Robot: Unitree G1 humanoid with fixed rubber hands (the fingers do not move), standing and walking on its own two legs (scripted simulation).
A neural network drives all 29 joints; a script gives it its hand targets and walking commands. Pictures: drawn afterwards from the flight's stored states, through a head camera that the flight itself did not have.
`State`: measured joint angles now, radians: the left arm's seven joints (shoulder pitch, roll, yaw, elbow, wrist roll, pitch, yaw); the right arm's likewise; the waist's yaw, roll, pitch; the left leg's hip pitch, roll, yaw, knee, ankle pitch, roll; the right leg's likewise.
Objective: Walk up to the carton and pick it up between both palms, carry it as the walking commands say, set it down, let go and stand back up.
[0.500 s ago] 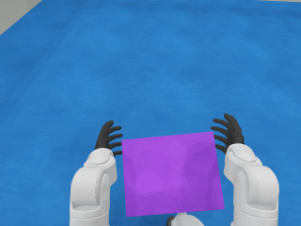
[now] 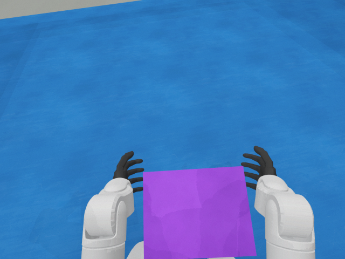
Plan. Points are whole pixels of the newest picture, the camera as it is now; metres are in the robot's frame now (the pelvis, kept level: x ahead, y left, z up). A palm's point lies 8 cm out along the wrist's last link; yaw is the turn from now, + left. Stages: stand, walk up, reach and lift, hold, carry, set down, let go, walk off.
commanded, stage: carry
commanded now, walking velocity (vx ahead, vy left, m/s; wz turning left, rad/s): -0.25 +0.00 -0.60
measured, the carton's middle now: (194, 207) +0.24 -0.02 -0.04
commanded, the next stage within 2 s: none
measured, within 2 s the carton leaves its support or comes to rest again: neither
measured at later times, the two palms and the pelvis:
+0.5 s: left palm out of the picture +0.07 +0.10 +0.10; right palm out of the picture +0.01 -0.19 +0.09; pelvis -0.21 +0.02 -0.01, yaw -17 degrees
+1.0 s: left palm out of the picture -0.09 +0.12 +0.09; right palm out of the picture -0.22 -0.15 +0.11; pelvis -0.39 +0.11 +0.01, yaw -33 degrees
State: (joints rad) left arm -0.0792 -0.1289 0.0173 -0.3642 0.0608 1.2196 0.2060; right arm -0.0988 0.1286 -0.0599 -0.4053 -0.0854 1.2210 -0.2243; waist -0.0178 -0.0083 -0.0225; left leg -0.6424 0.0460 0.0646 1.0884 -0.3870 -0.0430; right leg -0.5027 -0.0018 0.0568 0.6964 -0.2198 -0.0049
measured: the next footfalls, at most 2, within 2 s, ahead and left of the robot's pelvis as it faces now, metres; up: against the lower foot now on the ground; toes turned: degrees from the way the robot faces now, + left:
left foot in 0.12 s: -0.02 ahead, +0.12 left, +0.00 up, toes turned -2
right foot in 0.44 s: -0.21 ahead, -0.12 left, +0.00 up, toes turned -17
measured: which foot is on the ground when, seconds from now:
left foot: up 0.00-0.10, down 0.12-0.46, up 0.48-0.72, down 0.74-1.00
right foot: down 0.00-0.16, up 0.18-0.42, down 0.44-0.76, up 0.78-1.00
